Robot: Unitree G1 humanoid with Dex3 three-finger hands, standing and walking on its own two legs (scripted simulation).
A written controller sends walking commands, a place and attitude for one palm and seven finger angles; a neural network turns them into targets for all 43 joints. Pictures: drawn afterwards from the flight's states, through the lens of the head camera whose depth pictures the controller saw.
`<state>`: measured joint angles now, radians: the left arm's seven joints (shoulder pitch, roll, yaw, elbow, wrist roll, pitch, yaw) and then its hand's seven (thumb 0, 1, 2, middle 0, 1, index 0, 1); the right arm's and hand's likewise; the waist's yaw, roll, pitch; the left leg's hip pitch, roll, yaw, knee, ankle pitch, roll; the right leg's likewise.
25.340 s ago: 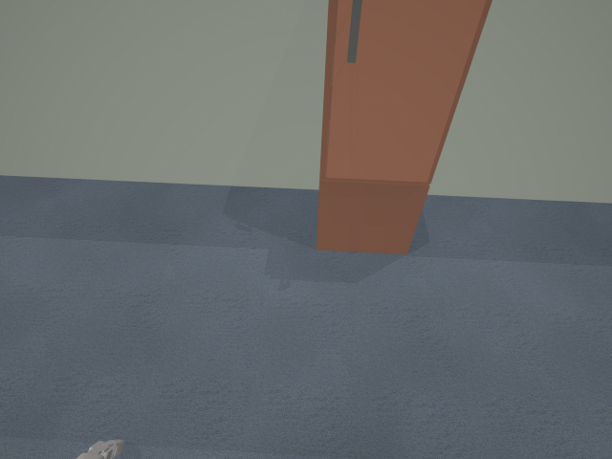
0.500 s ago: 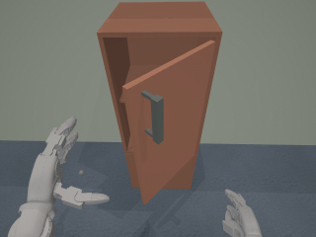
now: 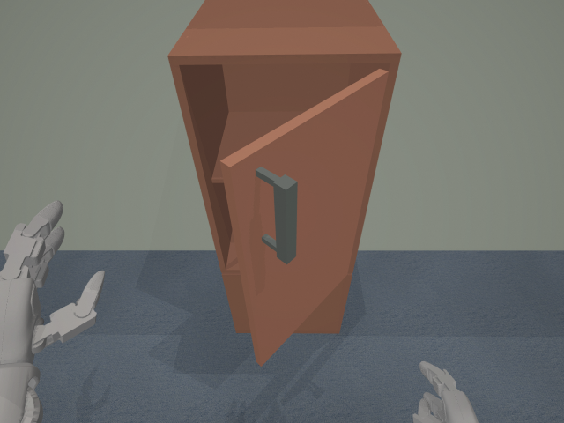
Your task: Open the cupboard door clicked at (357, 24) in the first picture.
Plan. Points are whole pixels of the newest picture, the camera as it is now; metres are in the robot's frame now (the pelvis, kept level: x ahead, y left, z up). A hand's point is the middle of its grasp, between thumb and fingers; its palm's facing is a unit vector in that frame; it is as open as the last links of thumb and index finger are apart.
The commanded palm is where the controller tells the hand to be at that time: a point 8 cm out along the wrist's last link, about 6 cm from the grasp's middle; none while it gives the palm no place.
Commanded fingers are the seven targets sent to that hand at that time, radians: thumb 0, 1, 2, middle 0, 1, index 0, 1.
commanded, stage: draw the hand back to the body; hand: left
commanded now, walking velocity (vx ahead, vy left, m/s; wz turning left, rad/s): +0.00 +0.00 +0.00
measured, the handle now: (275, 216) +0.35 +0.06 +0.14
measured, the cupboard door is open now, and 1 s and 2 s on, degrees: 48 48 48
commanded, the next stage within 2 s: step back with the hand held close in 0.42 s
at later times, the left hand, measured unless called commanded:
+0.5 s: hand (73, 297) +0.19 +0.26 +0.15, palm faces +0.45 -0.80 -0.38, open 7.4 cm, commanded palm +0.14 +0.30 +0.16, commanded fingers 0.00 0.90 0.90 -0.20 -0.30 -0.20 -0.30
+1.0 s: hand (49, 327) +0.16 +0.27 +0.15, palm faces +0.34 -0.79 -0.52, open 7.4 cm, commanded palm +0.10 +0.31 +0.17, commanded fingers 0.00 0.90 0.90 -0.20 -0.30 -0.20 -0.30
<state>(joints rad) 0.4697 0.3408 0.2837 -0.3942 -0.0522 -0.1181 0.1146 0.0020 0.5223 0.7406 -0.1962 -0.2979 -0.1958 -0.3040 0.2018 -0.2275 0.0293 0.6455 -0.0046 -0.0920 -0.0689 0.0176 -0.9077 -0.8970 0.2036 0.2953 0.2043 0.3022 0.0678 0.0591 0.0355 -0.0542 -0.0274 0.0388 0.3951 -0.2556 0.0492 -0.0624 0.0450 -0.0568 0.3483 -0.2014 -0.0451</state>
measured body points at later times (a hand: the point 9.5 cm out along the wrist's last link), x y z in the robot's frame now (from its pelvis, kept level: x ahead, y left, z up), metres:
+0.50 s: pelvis +0.01 +0.00 +0.00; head -0.01 -0.02 +0.45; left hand +0.16 +0.30 +0.17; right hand +0.20 -0.21 -0.08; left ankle -0.02 +0.08 -0.74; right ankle +0.00 -0.09 -0.74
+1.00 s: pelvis -0.05 +0.01 -0.01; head -0.03 +0.02 +0.44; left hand +0.14 +0.31 +0.18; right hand +0.12 -0.24 -0.08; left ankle -0.02 +0.08 -0.74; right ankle +0.00 -0.09 -0.74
